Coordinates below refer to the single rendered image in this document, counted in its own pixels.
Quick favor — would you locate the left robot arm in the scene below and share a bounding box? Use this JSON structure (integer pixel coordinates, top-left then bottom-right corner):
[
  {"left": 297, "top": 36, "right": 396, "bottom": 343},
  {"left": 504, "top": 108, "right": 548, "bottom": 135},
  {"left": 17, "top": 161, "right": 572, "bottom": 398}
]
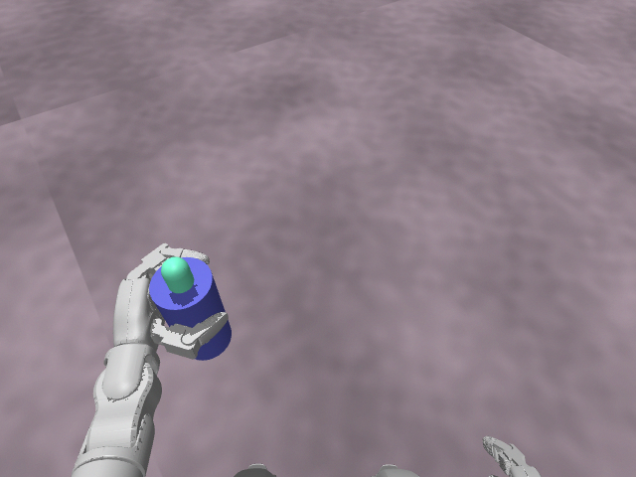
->
[{"left": 72, "top": 343, "right": 162, "bottom": 477}]

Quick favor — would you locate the bottle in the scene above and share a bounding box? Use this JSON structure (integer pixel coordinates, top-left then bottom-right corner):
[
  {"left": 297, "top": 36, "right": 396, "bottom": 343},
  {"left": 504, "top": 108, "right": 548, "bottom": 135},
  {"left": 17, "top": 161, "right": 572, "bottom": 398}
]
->
[{"left": 149, "top": 256, "right": 232, "bottom": 361}]

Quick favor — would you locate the right robot hand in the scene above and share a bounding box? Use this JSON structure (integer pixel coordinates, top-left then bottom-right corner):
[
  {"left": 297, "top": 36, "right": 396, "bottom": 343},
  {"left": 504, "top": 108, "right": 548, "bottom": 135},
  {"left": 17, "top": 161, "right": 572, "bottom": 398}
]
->
[{"left": 483, "top": 436, "right": 542, "bottom": 477}]

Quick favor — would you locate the left robot hand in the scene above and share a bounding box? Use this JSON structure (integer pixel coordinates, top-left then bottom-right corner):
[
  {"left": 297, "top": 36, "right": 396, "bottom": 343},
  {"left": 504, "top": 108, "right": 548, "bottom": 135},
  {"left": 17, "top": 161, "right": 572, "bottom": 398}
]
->
[{"left": 113, "top": 243, "right": 229, "bottom": 360}]

